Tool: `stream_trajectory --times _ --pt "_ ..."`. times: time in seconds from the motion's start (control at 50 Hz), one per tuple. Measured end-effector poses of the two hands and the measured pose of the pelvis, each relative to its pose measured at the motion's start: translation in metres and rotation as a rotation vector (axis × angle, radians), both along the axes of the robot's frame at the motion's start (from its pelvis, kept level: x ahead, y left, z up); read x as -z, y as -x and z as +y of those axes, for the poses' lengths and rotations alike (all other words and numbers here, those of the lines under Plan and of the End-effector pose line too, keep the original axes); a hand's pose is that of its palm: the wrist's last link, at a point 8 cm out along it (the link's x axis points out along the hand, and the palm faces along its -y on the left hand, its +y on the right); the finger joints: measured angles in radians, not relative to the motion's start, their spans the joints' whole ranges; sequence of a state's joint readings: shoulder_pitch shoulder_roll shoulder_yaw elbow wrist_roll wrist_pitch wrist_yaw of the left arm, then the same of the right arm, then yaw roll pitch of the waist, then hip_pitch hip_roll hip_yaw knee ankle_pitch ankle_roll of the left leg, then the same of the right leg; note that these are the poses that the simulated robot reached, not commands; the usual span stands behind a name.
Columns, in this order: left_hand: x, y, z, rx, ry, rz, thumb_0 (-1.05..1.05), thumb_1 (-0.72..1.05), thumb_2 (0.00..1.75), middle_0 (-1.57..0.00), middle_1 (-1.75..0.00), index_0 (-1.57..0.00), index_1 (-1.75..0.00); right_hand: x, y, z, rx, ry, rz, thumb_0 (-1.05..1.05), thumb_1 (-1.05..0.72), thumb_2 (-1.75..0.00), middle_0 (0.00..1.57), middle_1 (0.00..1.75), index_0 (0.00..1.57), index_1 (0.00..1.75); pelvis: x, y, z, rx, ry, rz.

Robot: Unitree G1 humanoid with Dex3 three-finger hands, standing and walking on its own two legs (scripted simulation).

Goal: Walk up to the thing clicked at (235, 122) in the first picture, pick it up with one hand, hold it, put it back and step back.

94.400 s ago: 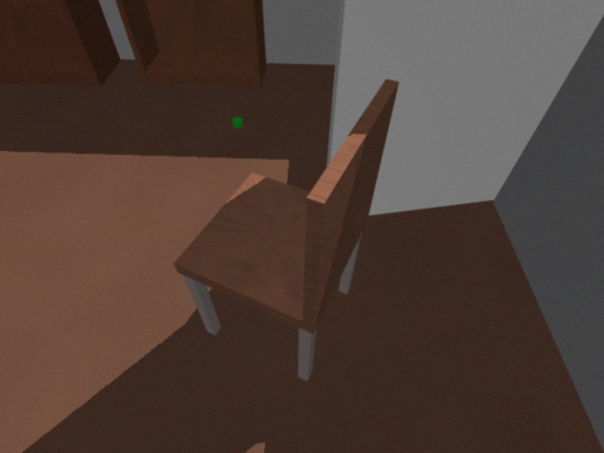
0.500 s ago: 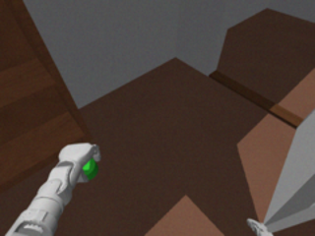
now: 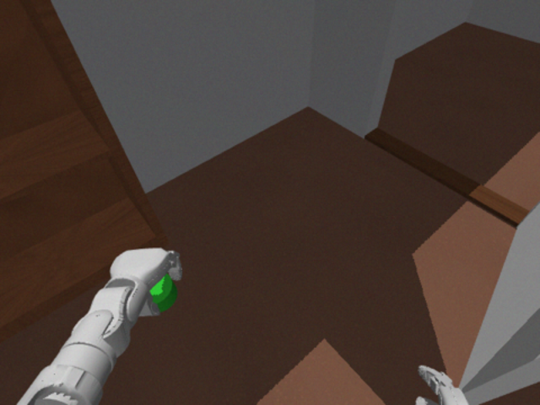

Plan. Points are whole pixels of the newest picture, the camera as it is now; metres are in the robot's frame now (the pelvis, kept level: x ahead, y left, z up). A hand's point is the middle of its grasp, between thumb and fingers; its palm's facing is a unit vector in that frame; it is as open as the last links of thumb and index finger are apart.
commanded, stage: hold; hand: left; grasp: from above
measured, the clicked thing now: (157, 291) +0.32 +0.23 -0.08
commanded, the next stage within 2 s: crouch in 0.98 s
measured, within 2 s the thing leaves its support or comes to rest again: neither
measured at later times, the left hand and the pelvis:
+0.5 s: hand (150, 294) +0.29 +0.22 -0.02, palm faces -0.44 -0.05 -0.90, open 8.5 cm; pelvis -0.01 -0.01 +0.01, yaw +0 degrees
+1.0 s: hand (152, 293) +0.29 +0.22 -0.03, palm faces -0.46 -0.05 -0.89, open 8.5 cm; pelvis +0.00 +0.00 +0.01, yaw +0 degrees
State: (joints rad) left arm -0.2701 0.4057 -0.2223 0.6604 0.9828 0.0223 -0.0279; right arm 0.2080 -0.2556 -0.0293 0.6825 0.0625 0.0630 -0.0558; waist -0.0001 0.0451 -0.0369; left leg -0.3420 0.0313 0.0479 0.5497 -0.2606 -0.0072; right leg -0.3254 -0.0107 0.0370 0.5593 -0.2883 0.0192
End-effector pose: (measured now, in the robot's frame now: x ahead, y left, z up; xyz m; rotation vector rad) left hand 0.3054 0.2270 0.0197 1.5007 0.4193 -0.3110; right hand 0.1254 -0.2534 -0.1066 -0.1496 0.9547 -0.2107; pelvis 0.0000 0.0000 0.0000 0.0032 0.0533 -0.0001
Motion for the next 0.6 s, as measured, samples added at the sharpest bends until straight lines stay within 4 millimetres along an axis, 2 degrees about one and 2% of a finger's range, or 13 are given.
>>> stream_trajectory --times 0.36,0.6 --pt "-0.016 0.008 -0.008 0.010 0.004 -0.022 0.02 0.21 0.46 -0.53 -0.83 -0.68 -0.75 -0.007 -0.003 -0.002 -0.007 -0.006 -0.036 0.01 -0.91 -0.89 0.20 0.30 0.20 0.30 -0.004 0.007 -0.004 0.001 -0.004 -0.033" --pt "-0.015 0.011 -0.009 0.015 0.006 -0.001 0.02 0.22 0.43 -0.53 -0.83 -0.68 -0.74 -0.008 -0.006 -0.001 -0.014 -0.006 -0.038 0.01 -0.91 -0.90 0.20 0.30 0.20 0.30 -0.006 0.009 -0.005 0.003 -0.005 -0.037"
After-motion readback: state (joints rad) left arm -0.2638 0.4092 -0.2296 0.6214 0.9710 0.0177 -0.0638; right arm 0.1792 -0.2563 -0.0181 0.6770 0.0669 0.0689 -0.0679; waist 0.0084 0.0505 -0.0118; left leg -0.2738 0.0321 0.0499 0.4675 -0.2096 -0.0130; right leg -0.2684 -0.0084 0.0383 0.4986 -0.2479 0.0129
